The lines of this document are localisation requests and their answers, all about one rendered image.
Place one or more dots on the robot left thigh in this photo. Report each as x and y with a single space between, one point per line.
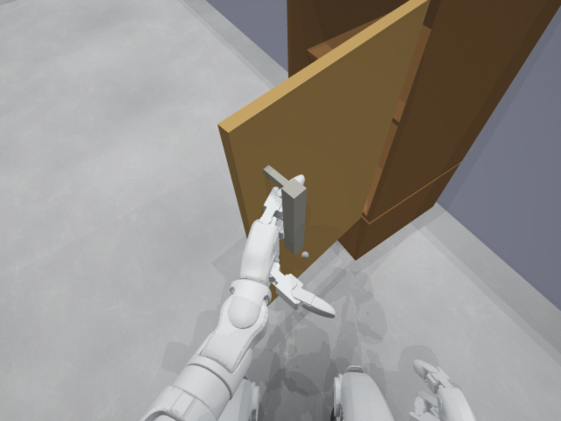
244 405

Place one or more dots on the handle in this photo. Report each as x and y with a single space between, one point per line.
293 196

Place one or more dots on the robot right hand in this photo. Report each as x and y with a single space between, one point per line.
450 404

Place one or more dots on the robot thigh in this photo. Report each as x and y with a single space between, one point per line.
244 405
358 398

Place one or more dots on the robot left forearm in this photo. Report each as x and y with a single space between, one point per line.
212 376

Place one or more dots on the robot right thigh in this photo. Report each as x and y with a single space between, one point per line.
358 398

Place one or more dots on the cupboard door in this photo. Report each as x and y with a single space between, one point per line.
328 122

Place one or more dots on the robot left hand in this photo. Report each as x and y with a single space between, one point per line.
262 247

